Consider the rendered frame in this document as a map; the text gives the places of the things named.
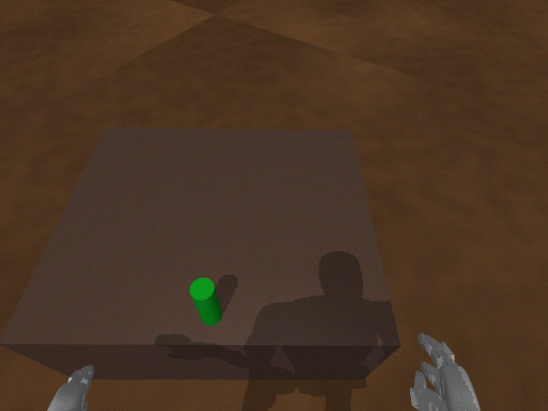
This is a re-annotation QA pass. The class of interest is can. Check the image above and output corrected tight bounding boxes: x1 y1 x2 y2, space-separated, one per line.
190 277 222 325

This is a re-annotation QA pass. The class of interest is left robot hand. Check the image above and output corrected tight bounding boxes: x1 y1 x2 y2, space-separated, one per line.
47 365 94 411

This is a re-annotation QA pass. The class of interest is right robot hand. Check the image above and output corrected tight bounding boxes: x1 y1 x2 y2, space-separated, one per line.
410 333 480 411

